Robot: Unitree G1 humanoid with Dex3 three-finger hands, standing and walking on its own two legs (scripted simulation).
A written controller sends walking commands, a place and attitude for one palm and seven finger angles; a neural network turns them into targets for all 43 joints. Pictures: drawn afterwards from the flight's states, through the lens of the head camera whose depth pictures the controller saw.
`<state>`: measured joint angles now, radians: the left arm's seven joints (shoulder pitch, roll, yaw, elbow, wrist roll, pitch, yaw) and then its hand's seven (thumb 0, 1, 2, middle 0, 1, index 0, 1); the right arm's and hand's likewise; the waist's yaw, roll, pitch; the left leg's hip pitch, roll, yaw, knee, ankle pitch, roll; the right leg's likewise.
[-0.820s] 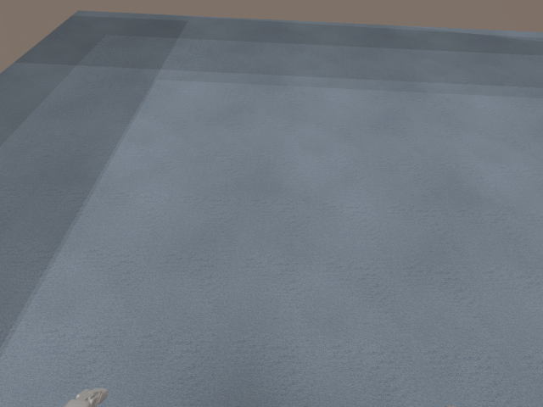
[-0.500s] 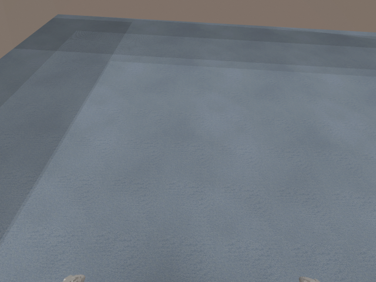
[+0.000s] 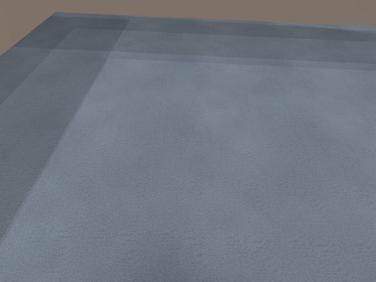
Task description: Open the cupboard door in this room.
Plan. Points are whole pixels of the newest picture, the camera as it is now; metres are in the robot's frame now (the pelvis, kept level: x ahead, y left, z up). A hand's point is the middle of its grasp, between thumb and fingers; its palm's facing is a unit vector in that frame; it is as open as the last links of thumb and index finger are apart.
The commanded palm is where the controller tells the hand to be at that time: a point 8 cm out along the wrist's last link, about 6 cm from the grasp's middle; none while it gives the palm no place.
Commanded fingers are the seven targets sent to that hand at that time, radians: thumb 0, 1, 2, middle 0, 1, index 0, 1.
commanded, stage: stand and wait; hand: left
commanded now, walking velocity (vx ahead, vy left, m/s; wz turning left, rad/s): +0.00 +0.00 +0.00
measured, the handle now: out of the picture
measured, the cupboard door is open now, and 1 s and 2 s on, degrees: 0 0 0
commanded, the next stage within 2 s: turn or walk to find it in 0.08 s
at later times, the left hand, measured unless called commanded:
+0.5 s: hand out of the picture +0.04 +0.22 -0.19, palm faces +0.07 -0.97 -0.24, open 7.4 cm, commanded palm none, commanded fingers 0.00 0.90 0.90 -0.20 -0.30 -0.20 -0.30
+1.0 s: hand out of the picture -0.06 +0.18 -0.17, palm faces +0.33 -0.91 -0.26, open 7.4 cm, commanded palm none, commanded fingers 0.00 0.90 0.90 -0.20 -0.30 -0.20 -0.30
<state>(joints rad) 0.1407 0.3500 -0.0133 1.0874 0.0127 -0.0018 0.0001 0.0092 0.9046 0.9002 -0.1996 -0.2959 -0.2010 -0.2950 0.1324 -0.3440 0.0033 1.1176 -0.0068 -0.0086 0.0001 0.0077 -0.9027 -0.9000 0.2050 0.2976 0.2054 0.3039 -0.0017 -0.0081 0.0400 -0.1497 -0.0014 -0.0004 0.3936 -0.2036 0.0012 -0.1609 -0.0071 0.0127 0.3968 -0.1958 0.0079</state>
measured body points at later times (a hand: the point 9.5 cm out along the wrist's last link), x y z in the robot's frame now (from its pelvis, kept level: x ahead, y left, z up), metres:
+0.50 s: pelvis -0.01 +0.01 -0.02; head +0.01 +0.03 +0.43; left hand +0.03 +0.27 -0.17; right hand +0.06 -0.24 -0.16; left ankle +0.01 +0.12 -0.74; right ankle +0.01 -0.12 -0.74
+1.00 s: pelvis -0.05 -0.03 -0.01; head -0.03 -0.03 +0.44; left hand -0.08 +0.23 -0.15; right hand +0.10 -0.27 -0.15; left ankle -0.10 +0.10 -0.69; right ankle -0.02 -0.14 -0.74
